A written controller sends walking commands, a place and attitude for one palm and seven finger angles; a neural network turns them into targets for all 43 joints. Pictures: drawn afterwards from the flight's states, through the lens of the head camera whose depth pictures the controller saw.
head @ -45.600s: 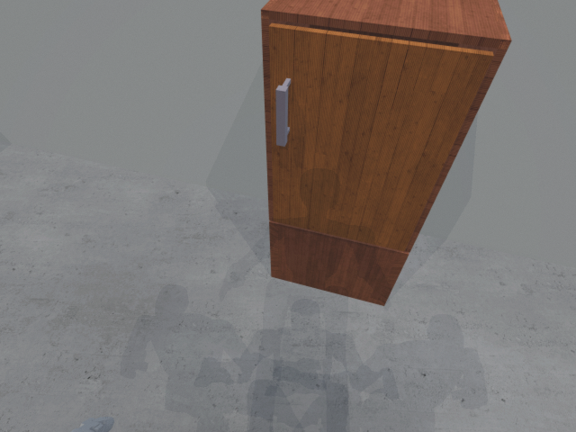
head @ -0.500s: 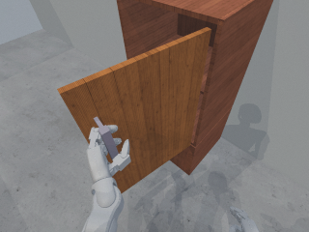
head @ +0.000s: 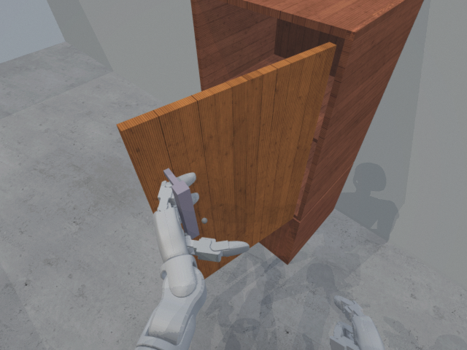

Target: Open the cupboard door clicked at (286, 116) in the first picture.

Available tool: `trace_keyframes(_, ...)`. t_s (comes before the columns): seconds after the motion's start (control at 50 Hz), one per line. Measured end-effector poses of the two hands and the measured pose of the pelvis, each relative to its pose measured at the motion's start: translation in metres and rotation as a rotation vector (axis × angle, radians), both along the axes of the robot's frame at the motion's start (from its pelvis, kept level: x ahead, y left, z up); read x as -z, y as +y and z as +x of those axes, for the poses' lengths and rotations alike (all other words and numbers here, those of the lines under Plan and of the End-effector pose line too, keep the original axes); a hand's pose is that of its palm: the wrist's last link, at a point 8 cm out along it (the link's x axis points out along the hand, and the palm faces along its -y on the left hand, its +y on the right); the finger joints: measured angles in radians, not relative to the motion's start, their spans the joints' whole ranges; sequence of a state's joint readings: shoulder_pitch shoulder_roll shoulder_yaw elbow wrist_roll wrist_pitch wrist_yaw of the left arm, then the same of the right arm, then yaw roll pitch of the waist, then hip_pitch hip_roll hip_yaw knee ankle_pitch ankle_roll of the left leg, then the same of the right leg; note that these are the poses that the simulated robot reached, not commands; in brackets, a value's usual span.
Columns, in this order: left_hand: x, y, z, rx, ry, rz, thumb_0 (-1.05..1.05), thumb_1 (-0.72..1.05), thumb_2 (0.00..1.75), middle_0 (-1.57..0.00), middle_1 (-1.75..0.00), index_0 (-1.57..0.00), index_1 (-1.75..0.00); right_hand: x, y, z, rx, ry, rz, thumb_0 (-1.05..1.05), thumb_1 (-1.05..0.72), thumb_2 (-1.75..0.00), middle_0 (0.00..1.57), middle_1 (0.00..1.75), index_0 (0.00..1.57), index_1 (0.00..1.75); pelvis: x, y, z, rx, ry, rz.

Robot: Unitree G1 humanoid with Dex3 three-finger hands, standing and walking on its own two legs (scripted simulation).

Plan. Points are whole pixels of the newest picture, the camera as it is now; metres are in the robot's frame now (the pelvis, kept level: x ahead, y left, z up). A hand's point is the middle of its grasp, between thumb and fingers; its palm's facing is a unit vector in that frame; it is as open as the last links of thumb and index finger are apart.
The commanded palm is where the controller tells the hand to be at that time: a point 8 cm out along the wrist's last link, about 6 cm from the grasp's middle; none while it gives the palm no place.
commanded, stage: open thumb and fingers to let go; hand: left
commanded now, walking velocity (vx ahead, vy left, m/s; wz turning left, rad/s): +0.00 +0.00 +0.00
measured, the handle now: (181, 205) +0.34 +0.12 +0.07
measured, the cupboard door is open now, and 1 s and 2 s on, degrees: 79 81 81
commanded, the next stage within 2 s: slide the hand sideways off the handle in 0.06 s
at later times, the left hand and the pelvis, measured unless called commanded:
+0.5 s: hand (201, 241) +0.27 +0.07 +0.07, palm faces -0.08 -1.00 +0.01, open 15.9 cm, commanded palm +0.25 +0.13 +0.07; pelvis -0.01 +0.02 +0.00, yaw -1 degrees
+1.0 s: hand (178, 264) +0.24 +0.10 +0.07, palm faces -0.02 -1.00 -0.04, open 16.0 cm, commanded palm +0.20 +0.18 +0.07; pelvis +0.01 +0.00 -0.01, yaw -1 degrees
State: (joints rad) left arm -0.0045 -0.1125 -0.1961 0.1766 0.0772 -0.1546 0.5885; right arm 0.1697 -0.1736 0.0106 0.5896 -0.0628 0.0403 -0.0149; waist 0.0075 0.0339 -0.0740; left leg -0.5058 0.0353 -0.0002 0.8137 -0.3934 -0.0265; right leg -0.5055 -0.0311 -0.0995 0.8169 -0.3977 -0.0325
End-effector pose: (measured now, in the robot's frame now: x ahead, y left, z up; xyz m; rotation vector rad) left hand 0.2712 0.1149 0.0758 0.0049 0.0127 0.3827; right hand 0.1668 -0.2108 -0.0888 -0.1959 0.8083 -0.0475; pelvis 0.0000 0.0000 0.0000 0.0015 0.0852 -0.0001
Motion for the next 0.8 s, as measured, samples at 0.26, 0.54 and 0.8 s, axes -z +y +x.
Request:
trace_keyframes(0.26,0.002,0.012,-0.006,0.223,-0.024,0.058,-0.01,-0.5,0.3,-0.41,-0.59,-0.36,-0.61,0.001,0.016,-0.007,-0.015,0.005,0.007,0.01,-0.91,-0.9,0.2,0.3,0.2,0.3,0.003,0.012,-0.007,0.001,-0.004,-0.003)
trace_keyframes(0.54,0.002,0.012,-0.015,0.459,-0.022,-0.009,-0.01,-0.5,0.3,-0.24,-0.4,-0.24,-0.39,-0.003,0.011,-0.03,0.027,-0.049,0.022,0.01,-0.91,-0.9,0.2,0.3,0.2,0.3,0.002,0.02,-0.009,0.022,-0.011,0.0)
trace_keyframes(0.8,0.003,0.024,-0.038,0.424,0.008,0.007,-0.01,-0.5,0.3,-0.22,-0.35,-0.21,-0.36,-0.01,0.001,-0.007,0.027,-0.086,0.028,0.01,-0.91,-0.9,0.2,0.3,0.2,0.3,0.002,0.007,0.008,0.034,0.004,0.006)
